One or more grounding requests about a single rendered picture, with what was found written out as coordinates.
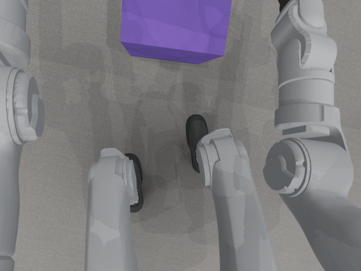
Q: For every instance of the left robot upper arm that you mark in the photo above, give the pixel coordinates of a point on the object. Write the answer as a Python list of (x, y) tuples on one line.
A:
[(22, 119)]

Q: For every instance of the right robot upper arm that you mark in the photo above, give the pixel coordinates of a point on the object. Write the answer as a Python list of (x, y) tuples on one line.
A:
[(313, 179)]

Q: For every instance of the right robot forearm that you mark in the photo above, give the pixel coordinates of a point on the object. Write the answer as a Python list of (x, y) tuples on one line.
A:
[(305, 64)]

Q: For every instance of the carton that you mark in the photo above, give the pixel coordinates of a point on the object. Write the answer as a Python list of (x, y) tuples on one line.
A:
[(187, 31)]

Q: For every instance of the robot right hand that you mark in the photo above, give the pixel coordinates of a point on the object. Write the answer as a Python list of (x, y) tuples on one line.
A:
[(282, 4)]

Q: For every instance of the left robot forearm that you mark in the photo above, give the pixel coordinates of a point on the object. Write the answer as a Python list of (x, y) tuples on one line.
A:
[(14, 42)]

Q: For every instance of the right robot shin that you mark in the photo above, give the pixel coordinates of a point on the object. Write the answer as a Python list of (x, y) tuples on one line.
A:
[(222, 133)]

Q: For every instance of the right robot thigh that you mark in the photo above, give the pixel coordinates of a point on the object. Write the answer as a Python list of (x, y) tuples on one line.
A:
[(244, 242)]

